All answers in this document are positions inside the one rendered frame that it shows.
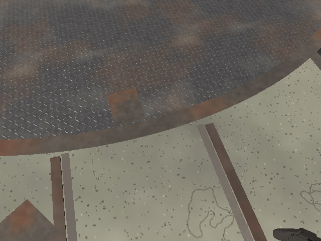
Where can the robot right hand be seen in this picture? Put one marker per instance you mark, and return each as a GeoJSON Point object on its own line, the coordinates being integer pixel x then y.
{"type": "Point", "coordinates": [291, 234]}

